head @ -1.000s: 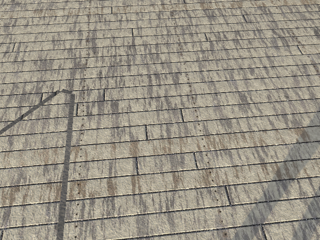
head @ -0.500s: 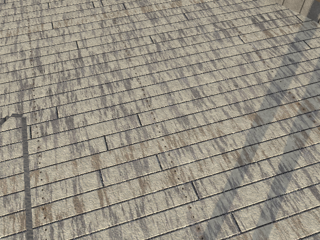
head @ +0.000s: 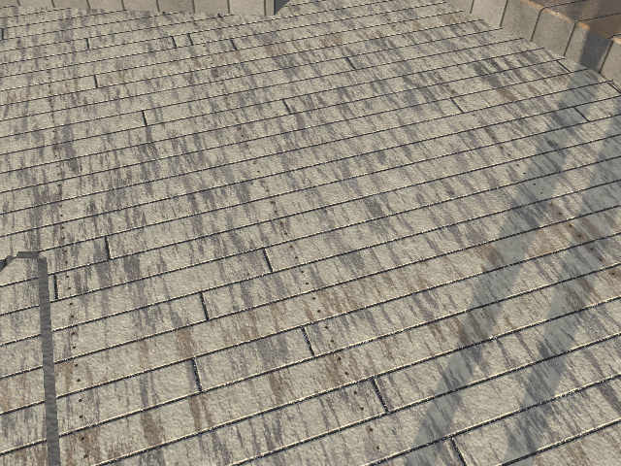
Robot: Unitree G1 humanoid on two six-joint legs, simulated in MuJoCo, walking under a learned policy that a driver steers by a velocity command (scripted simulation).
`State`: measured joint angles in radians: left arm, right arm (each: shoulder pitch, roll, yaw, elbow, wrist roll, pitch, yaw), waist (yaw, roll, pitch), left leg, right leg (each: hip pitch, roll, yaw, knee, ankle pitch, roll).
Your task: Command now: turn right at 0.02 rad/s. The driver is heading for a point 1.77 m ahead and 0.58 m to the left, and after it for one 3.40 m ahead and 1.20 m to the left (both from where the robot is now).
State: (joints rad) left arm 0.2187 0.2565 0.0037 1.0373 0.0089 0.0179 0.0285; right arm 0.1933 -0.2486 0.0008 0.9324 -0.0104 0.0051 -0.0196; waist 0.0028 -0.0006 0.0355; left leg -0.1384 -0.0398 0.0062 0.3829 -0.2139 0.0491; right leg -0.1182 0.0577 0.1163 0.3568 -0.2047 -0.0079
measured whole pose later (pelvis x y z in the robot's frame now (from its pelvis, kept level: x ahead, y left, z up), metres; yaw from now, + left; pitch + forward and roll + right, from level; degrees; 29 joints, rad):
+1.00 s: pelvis +0.23 -0.04 -0.01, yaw +1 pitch +2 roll +0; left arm 0.50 0.16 0.00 1.13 0.02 -0.10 0.02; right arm 0.00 -0.21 -0.02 0.90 -0.02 -0.03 0.04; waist 0.05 0.02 0.05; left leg -0.60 0.02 0.11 0.65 -0.11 0.08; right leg 0.17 0.06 -0.04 0.15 -0.34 -0.06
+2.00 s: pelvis +0.77 +0.04 +0.00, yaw +34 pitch +1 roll -2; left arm 0.40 0.24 0.05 0.90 0.02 -0.10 0.00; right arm 0.08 -0.27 -0.06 0.75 -0.04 0.00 0.07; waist 0.05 0.04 0.04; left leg -0.66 0.07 0.02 0.84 -0.07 0.05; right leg 0.00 0.01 -0.22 0.25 -0.27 -0.01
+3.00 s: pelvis +1.19 +0.40 +0.00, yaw +29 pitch +1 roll -1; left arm 0.37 0.27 0.07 0.87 0.00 -0.04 -0.01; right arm 0.14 -0.25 -0.01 0.74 -0.05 -0.04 0.01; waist 0.03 0.03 0.04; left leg -0.64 0.11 -0.06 0.97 -0.21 -0.04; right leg -0.14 0.16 0.06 0.32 -0.19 -0.13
